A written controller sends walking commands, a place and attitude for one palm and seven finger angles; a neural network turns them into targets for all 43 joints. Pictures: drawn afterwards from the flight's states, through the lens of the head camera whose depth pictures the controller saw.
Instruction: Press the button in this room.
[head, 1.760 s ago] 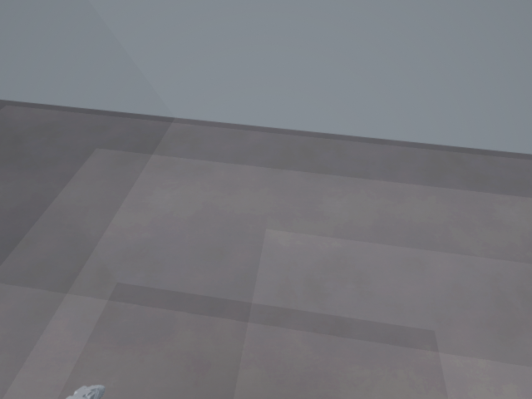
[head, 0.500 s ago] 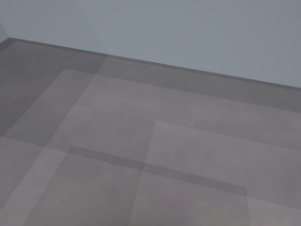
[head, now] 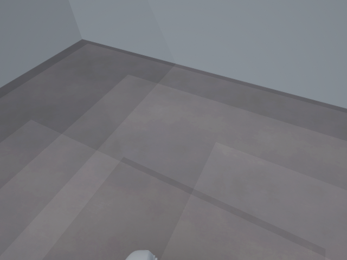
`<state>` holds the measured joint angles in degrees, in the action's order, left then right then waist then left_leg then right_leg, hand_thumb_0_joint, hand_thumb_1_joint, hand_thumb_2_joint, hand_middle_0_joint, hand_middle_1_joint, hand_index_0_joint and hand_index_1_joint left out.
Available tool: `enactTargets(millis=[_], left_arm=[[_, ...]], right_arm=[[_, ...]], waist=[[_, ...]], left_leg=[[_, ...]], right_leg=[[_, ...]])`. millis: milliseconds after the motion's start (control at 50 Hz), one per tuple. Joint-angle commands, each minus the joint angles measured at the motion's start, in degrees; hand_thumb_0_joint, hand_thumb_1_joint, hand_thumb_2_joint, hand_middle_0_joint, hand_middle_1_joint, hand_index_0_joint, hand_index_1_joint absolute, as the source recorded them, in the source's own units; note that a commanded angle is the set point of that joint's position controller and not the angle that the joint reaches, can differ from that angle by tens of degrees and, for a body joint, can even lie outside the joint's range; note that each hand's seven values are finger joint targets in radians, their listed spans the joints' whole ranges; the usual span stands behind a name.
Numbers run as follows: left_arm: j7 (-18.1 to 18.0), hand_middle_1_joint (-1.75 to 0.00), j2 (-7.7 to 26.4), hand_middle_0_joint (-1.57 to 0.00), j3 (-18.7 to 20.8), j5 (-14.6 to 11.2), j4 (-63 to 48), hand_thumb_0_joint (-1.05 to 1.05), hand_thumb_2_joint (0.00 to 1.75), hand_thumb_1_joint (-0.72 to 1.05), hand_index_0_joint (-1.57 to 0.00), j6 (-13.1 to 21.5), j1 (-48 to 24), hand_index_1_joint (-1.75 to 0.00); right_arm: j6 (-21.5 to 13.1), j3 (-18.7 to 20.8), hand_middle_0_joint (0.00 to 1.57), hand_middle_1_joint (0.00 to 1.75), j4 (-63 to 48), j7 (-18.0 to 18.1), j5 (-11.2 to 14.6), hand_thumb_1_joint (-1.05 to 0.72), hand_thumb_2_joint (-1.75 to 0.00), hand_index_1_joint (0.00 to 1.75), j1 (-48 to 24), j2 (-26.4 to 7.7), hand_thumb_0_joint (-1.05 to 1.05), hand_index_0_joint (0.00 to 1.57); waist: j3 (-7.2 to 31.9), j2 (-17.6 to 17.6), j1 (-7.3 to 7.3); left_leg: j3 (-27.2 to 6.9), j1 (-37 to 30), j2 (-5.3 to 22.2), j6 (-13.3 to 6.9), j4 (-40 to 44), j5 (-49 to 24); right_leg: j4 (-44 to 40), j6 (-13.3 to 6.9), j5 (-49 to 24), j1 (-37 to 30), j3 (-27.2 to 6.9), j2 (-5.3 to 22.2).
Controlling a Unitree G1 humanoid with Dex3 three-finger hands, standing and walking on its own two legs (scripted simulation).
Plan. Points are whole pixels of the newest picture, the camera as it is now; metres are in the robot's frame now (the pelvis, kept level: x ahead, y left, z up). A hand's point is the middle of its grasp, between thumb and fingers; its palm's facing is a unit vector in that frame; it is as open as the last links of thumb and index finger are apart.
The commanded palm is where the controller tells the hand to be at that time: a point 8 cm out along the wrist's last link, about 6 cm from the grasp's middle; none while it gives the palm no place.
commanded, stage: turn or walk to find it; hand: left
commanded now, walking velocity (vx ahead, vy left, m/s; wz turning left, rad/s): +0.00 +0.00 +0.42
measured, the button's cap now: out of the picture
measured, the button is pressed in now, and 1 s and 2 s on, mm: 0 0 0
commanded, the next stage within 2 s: none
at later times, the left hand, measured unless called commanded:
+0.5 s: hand out of the picture +0.00 +0.25 -0.16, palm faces +0.25 -0.93 -0.26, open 7.4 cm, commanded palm none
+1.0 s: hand out of the picture -0.10 +0.20 -0.18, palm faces +0.47 -0.85 -0.23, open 7.4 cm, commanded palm none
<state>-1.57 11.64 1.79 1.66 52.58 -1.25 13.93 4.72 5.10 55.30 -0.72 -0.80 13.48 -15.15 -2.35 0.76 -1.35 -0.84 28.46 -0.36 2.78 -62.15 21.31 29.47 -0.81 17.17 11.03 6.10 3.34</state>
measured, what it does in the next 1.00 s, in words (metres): steps on the spot, turning left: left foot, then right foot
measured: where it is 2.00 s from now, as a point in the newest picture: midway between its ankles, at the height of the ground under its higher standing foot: outside the picture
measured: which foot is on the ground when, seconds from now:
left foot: up 0.00-0.14, down 0.16-0.60, up 0.62-1.00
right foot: down 0.00-0.18, up 0.20-0.58, down 0.60-1.00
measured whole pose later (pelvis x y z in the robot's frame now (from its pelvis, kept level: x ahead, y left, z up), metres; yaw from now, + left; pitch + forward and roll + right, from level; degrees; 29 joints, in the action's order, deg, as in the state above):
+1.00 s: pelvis -0.05 +0.01 -0.01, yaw +27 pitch +0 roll +0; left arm -1.0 11.7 2.8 1.8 54.2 -1.2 14.7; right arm 3.9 3.6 56.6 -0.6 -0.4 11.3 -13.0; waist -4.1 -1.7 0.7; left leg 3.2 15.6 1.8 2.4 -38.0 21.9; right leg 32.7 -0.1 16.8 15.4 12.9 6.9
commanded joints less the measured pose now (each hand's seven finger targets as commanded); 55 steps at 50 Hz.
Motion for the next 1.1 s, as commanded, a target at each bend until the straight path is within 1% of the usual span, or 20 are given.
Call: enactTargets(millis=[0,80,120,140,160,200,280,400,520,540,580,600,640,680,860,940,980,1000,1020,1080], left_arm=[[-0.65,-0.3,12.39,-0.2,2.97,0.21,-2.43,0.0,0.9,0.9,-0.2,1.42,3.47,-0.3],[-0.59,-0.3,13.77,-0.2,3.62,0.29,-1.64,0.0,0.9,0.9,-0.2,1.07,3.78,-0.3],[-0.35,-0.3,12.51,-0.2,3.38,-0.56,-1.91,0.0,0.9,0.9,-0.2,0.6,2.61,-0.3],[-0.02,-0.3,9.17,-0.2,3.02,-0.95,-3.52,0.0,0.9,0.9,-0.2,0.05,4.02,-0.3],[0.07,-0.3,6.84,-0.2,2.0,-0.44,-5.4,0.0,0.9,0.9,-0.2,-0.12,1.18,-0.3],[-0.15,-0.3,7.52,-0.2,2.48,-0.58,-4.63,0.0,0.9,0.9,-0.2,-0.99,-4.34,-0.3],[0.75,-0.3,7.04,-0.2,2.65,-0.7,-1.87,0.0,0.9,0.9,-0.2,-0.65,-0.82,-0.3],[0.47,-0.3,5.57,-0.2,2.44,-1.01,-3.43,0.0,0.9,0.9,-0.2,-0.83,-3.15,-0.3],[0.02,-0.3,5.66,-0.2,2.59,-1.21,-3.06,0.0,0.9,0.9,-0.2,0.26,2.75,-0.3],[-0.2,-0.3,6.66,-0.2,2.87,-1.07,-2.84,0.0,0.9,0.9,-0.2,0.79,4.51,-0.3],[-0.64,-0.3,15.07,-0.2,4.2,0.03,-4.06,0.0,0.9,0.9,-0.2,1.41,4.59,-0.3],[-0.78,-0.3,13.66,-0.2,4.29,-0.47,-4.66,0.0,0.9,0.9,-0.2,1.52,3.38,-0.3],[-0.78,-0.3,10.48,-0.2,3.4,-0.38,-5.89,0.0,0.9,0.9,-0.2,1.19,-3.06,-0.3],[-0.59,-0.3,8.64,-0.2,2.67,-0.38,-6.24,0.0,0.9,0.9,-0.2,1.57,-4.75,-0.3],[-0.55,-0.3,11.47,-0.2,3.71,0.25,-1.76,0.0,0.9,0.9,-0.2,1.42,4.09,-0.3],[-0.46,-0.3,12.11,-0.2,4.09,0.06,-0.85,0.0,0.9,0.9,-0.2,0.98,2.6,-0.3],[-0.17,-0.3,9.59,-0.2,3.83,-0.85,-1.55,0.0,0.9,0.9,-0.2,0.27,2.09,-0.3],[0.32,-0.3,5.77,-0.2,2.99,-1.03,-3.7,0.0,0.9,0.9,-0.2,-0.09,2.13,-0.3],[0.21,-0.3,6.14,-0.2,2.22,-0.37,-5.35,0.0,0.9,0.9,-0.2,-0.55,-2.65,-0.3],[0.58,-0.3,6.47,-0.2,3.12,-0.66,-2.42,0.0,0.9,0.9,-0.2,-0.87,-2.84,-0.3]], right_arm=[[-1.83,-0.51,0.2,0.3,-4.85,-0.27,0.07,-0.9,-0.9,0.3,-5.98,-1.69,0.0,0.2],[-2.79,-0.98,0.2,0.3,-4.55,-0.02,0.45,-0.9,-0.9,0.3,-4.25,-1.88,0.0,0.2],[-3.51,-0.6,0.2,0.3,-3.4,-0.03,0.32,-0.9,-0.9,0.3,0.22,-4.48,0.0,0.2],[-4.07,0.61,0.2,0.3,-3.69,0.18,-0.28,-0.9,-0.9,0.3,1.38,-10.38,0.0,0.2],[-3.7,1.39,0.2,0.3,-3.34,0.39,-0.02,-0.9,-0.9,0.3,3.9,-13.6,0.0,0.2],[-3.95,0.88,0.2,0.3,-2.28,1.71,-0.36,-0.9,-0.9,0.3,3.24,-11.06,0.0,0.2],[-4.63,-0.32,0.2,0.3,-3.91,2.02,-0.12,-0.9,-0.9,0.3,-1.5,-7.8,0.0,0.2],[-3.94,0.36,0.2,0.3,-3.88,1.82,-0.5,-0.9,-0.9,0.3,-0.05,-8.09,0.0,0.2],[-3.23,0.91,0.2,0.3,-5.11,1.24,-0.47,-0.9,-0.9,0.3,-2.73,-7.99,0.0,0.2],[-3.28,0.79,0.2,0.3,-5.4,1.04,-0.13,-0.9,-0.9,0.3,-2.86,-6.86,0.0,0.2],[-3.14,0.21,0.2,0.3,-7.58,0.7,0.05,-0.9,-0.9,0.3,-1.87,-1.51,0.0,0.2],[-2.24,1.07,0.2,0.3,-7.09,0.71,-0.69,-0.9,-0.9,0.3,-3.03,-4.46,0.0,0.2],[-1.42,1.27,0.2,0.3,-4.56,-0.02,-0.58,-0.9,-0.9,0.3,-1.76,-3.88,0.0,0.2],[-1.15,0.9,0.2,0.3,-2.86,-0.47,-0.76,-0.9,-0.9,0.3,0.91,-2.73,0.0,0.2],[-2.0,-0.59,0.2,0.3,-3.43,-0.22,-0.01,-0.9,-0.9,0.3,-5.32,-0.72,0.0,0.2],[-2.87,-0.98,0.2,0.3,-2.6,0.3,0.35,-0.9,-0.9,0.3,-1.62,-0.83,0.0,0.2],[-3.81,-0.27,0.2,0.3,-1.69,0.31,-0.01,-0.9,-0.9,0.3,2.85,-4.99,0.0,0.2],[-4.01,0.88,0.2,0.3,-2.33,0.49,-0.43,-0.9,-0.9,0.3,3.42,-10.57,0.0,0.2],[-3.62,1.19,0.2,0.3,-1.95,0.94,-0.34,-0.9,-0.9,0.3,5.6,-11.92,0.0,0.2],[-4.19,-0.19,0.2,0.3,-2.42,2.15,-0.42,-0.9,-0.9,0.3,-0.65,-7.06,0.0,0.2]], waist=[[-0.81,-10.55,3.53],[3.22,-12.88,2.78],[6.04,-6.04,0.14],[7.62,9.8,-0.17],[6.32,15.91,-1.63],[4.36,11.8,-2.14],[4.33,7.95,0.56],[2.49,6.6,-0.59],[3.8,6.12,2.32],[4.44,3.14,3.32],[2.78,-18.47,3.84],[1.75,-18.73,4.12],[-2.38,-9.43,0.75],[-2.15,-8.71,-0.56],[2.46,-10.51,4.45],[5.06,-10.82,2.4],[7.33,-0.34,-0.3],[5.68,16.96,-0.42],[3.93,12.53,-2.46],[2.19,10.23,0.4]], left_leg=[[3.31,-1.2,1.29,0.39,10.16,4.16],[5.83,-8.97,0.37,-0.51,25.25,1.92],[3.69,-21.37,2.15,-1.69,39.1,-12.1],[-12.5,-29.77,15.56,-6.88,41.66,-26.79],[-19.45,-27.98,23.52,-13.35,42.37,-41.05],[-18.04,-22.55,19.43,-13.77,42.7,-34.96],[-10.37,-22.14,13.07,-11.66,41.92,-35.96],[-15.26,-19.87,13.38,-13.34,42.86,-28.97],[-17.22,-12.07,9.94,-10.69,38.33,-23.62],[-15.69,-8.24,7.73,-8.44,34.96,-19.17],[-2.08,6.22,-4.21,-1.65,11.06,10.24],[-5.43,3.65,-0.97,-2.09,3.1,10.14],[-3.94,2.49,0.65,-1.74,-6.41,2.78],[-1.6,1.62,1.25,-0.53,-8.11,-1.75],[3.61,-2.7,2.01,0.38,14.14,5.59],[6.32,-11.77,1.39,-0.54,28.33,0.27],[-0.88,-24.4,7.17,-3.03,41.42,-14.08],[-18.37,-28.57,21.14,-9.5,43.69,-31.45],[-19.34,-23.91,24.55,-14.03,43.88,-35.03],[-11.26,-21.38,16.06,-11.91,42.61,-35.59]], right_leg=[[-8.85,-8.18,-21.16,-1.61,-8.83,15.26],[-2.39,-6.19,-30.48,-4.11,-6.47,15.28],[6.78,-1.13,-23.74,1.94,-1.49,12.33],[17.42,3.22,-1.96,15.32,2.5,5.8],[27.01,4.48,20.12,20.72,0.7,2.3],[34.92,4.18,14.7,21.71,-5.83,2.68],[33.65,5.19,6.64,19.28,-4.93,2.23],[22.09,5.3,8.43,15.1,-4.52,0.35],[1.49,4.13,-0.33,0.54,-3.46,-2.17],[-5.97,3.84,-4.88,-5.22,-4.47,-0.42],[-15.34,-5.71,-7.29,-7.52,-27.22,23.07],[-17.23,-7.4,-2.07,0.84,-26.4,22.47],[-17.04,-6.81,2.81,6.56,-18.55,17.12],[-15.42,-5.37,-0.74,6.53,-11.02,13.45],[-9.39,-8.17,-20.24,-5.68,-7.66,16.38],[-3.19,-5.64,-25.57,-4.04,-4.08,16.41],[8.56,0.29,-13.5,6.02,2.03,11.6],[19.59,4.61,13.09,20.78,4.34,4.2],[27.97,4.52,18.33,20.67,-0.15,3.36],[35.49,4.69,8.45,21.7,-5.07,3.33]])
